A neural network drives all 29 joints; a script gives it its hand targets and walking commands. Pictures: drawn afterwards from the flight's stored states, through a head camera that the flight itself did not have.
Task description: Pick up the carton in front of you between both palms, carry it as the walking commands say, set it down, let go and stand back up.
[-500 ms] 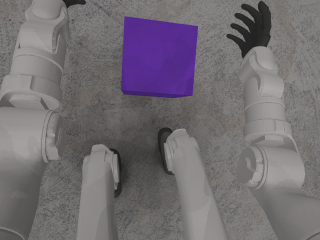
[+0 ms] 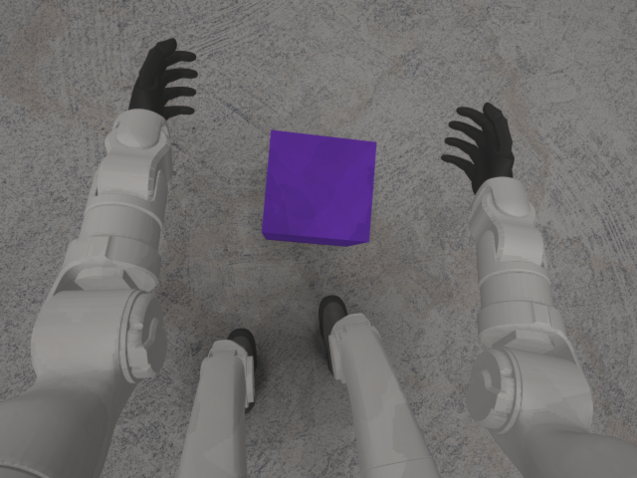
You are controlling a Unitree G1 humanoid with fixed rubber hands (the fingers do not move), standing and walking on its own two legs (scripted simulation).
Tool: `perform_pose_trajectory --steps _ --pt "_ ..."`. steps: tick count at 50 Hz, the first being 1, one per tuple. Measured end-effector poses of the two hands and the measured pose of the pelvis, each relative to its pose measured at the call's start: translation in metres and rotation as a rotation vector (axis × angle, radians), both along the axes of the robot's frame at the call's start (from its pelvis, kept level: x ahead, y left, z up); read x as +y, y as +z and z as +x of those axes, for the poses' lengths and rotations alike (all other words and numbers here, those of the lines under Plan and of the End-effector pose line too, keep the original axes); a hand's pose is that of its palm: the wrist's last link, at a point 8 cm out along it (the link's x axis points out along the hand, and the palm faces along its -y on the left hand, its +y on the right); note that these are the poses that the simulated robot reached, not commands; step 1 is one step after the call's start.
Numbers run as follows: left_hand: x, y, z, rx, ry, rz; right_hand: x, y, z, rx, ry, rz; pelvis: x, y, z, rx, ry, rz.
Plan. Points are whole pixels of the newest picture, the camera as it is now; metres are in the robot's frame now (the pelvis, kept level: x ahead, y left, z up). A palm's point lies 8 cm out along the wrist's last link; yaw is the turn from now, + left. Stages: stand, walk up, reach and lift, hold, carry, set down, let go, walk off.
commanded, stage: let go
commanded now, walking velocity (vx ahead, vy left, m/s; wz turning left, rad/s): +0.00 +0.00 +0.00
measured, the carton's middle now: (314, 196) +0.47 -0.10 -0.53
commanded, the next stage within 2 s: stand in 1.26 s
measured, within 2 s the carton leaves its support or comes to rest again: neither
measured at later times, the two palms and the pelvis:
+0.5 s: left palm (56, 267) +0.36 +0.17 +0.01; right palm (583, 306) +0.27 -0.26 +0.03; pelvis +0.07 -0.02 +0.10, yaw -1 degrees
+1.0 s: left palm out of the picture +0.26 +0.24 +0.06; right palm (572, 344) +0.25 -0.22 +0.06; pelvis +0.09 +0.02 +0.12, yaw -2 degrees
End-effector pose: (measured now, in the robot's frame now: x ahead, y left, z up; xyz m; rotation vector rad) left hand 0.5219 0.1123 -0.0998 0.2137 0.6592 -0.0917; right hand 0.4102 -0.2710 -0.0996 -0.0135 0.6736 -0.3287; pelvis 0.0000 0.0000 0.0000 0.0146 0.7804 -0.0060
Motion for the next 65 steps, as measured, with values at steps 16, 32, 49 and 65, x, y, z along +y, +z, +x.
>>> perform_pose_trajectory --steps 16,32,49,65 --pt "0.038 0.074 -0.121 0.035 0.135 0.035 -0.002 0.085 -0.090 0.126 0.242 -0.038 -0.017 0.074 0.041 -0.291 -0.002 0.001" --pt "0.083 0.129 -0.201 0.072 0.107 0.033 0.025 0.149 -0.171 0.141 0.207 -0.028 -0.006 0.116 0.083 -0.590 -0.029 -0.029" --pt "0.131 0.161 -0.265 0.111 0.140 0.032 0.050 0.157 -0.164 0.131 0.256 -0.036 0.016 0.125 0.091 -0.812 -0.024 -0.044" --pt "0.115 0.152 -0.273 0.110 0.144 0.080 0.019 0.156 -0.179 0.172 0.210 -0.112 -0.001 0.120 0.081 -0.834 -0.030 -0.041"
